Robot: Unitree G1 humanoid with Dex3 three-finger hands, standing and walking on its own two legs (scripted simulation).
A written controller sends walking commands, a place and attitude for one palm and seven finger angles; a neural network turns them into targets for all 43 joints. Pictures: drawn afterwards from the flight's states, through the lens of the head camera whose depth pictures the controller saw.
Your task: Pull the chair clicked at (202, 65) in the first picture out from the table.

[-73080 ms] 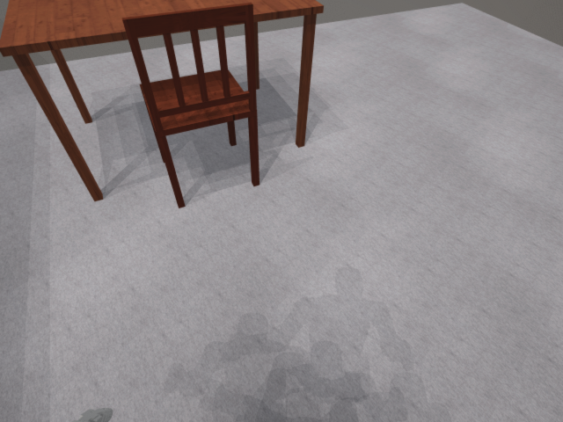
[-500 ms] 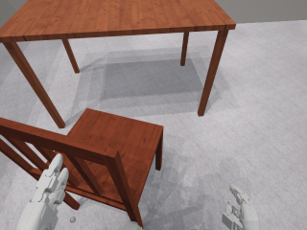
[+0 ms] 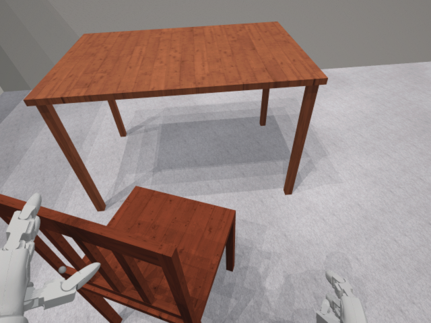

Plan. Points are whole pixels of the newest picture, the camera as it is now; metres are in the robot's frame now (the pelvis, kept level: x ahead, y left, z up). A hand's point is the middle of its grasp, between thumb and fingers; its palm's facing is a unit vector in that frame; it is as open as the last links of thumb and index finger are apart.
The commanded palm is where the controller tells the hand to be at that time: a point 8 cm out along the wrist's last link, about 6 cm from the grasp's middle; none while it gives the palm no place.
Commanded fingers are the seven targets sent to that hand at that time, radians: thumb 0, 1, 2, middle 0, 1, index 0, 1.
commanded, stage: draw the hand back to the body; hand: left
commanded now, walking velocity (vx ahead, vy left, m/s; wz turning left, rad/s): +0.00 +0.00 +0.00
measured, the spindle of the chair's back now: (102, 266) +0.26 +0.30 -0.09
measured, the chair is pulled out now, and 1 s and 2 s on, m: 0.50 0.50 0.50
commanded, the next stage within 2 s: step back with the hand held close in 0.62 s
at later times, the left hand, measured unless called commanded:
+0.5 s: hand (49, 224) +0.21 +0.26 +0.17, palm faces +0.44 -0.81 -0.40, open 7.6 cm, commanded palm +0.15 +0.30 +0.19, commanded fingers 0.00 0.90 0.90 -0.20 -0.30 -0.20 -0.30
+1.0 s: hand (44, 237) +0.18 +0.26 +0.17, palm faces +0.34 -0.80 -0.49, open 7.4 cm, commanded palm +0.12 +0.30 +0.19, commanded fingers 0.00 0.90 0.90 -0.20 -0.30 -0.20 -0.30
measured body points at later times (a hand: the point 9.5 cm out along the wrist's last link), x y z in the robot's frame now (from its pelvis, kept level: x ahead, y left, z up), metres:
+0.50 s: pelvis +0.01 +0.00 +0.02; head -0.01 -0.02 +0.47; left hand +0.18 +0.30 +0.19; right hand +0.19 -0.23 -0.07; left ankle -0.01 +0.12 -0.72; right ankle -0.02 -0.13 -0.72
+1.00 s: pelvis -0.02 +0.01 +0.02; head +0.01 +0.00 +0.47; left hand +0.16 +0.30 +0.19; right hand +0.16 -0.23 -0.07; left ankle -0.01 +0.12 -0.72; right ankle -0.02 -0.13 -0.72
